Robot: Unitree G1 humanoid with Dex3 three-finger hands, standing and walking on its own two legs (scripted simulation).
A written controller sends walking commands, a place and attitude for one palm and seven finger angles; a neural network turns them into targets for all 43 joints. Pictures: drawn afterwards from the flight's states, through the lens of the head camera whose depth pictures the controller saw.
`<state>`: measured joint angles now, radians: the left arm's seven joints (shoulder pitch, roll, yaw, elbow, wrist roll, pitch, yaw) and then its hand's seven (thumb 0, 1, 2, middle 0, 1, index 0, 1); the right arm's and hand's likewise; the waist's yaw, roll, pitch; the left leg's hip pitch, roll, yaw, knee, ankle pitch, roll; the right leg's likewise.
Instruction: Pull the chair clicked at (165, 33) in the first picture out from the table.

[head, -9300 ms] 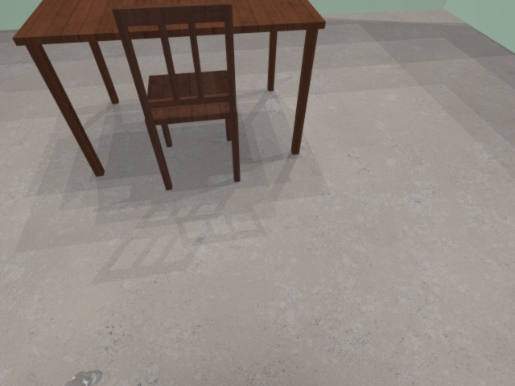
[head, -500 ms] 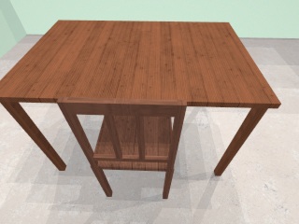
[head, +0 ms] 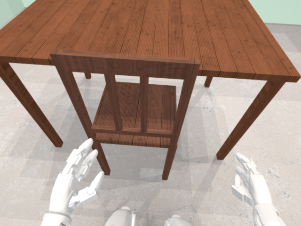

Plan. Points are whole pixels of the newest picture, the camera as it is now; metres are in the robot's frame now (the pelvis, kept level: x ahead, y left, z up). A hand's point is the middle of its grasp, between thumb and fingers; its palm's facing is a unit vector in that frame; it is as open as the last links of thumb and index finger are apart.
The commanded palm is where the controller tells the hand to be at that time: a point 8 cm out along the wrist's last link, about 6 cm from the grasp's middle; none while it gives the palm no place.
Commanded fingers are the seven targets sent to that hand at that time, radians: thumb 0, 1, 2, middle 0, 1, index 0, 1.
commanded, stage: raise the hand toward the chair's back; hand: left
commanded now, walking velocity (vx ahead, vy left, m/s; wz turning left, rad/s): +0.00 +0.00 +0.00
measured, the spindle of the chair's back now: (115, 105) +0.49 +0.16 -0.01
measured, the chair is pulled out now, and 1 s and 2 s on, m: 0.00 0.00 0.00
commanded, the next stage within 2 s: aim the fingers beside a spindle in 1.68 s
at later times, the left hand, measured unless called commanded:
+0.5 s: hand (77, 172) +0.23 +0.20 +0.04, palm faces +0.02 -1.00 -0.03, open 13.6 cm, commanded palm +0.20 +0.25 +0.04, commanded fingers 0.00 -0.20 0.43 -0.09 -0.13 -0.09 -0.13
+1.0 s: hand (61, 164) +0.25 +0.23 +0.05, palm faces +0.02 -1.00 -0.05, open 16.8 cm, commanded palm +0.23 +0.29 +0.05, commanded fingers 0.00 -0.50 0.30 -0.06 -0.08 -0.06 -0.08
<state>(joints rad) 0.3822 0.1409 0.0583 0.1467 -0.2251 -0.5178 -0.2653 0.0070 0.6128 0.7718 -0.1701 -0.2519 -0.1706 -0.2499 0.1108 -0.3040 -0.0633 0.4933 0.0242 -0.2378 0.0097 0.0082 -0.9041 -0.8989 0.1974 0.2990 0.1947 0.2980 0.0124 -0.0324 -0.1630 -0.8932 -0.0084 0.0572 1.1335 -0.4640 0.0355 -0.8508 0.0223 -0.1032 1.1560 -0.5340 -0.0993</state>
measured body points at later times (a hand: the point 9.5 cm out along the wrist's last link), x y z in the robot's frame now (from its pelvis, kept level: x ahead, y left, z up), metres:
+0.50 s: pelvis +0.01 +0.02 +0.00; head +0.08 +0.02 +0.45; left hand +0.23 +0.25 +0.05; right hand +0.17 -0.21 -0.09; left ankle +0.05 +0.10 -0.65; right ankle +0.02 -0.06 -0.65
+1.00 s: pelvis +0.02 +0.04 +0.01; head +0.09 +0.05 +0.46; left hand +0.24 +0.29 +0.06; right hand +0.22 -0.18 -0.06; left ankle +0.05 +0.10 -0.65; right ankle +0.02 -0.06 -0.65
